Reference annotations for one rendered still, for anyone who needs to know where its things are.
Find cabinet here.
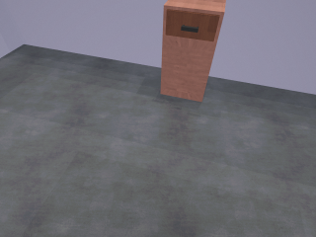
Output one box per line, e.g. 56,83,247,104
160,0,226,102

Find handle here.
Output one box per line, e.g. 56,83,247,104
181,25,198,33

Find drawer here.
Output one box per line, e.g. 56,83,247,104
165,9,220,41

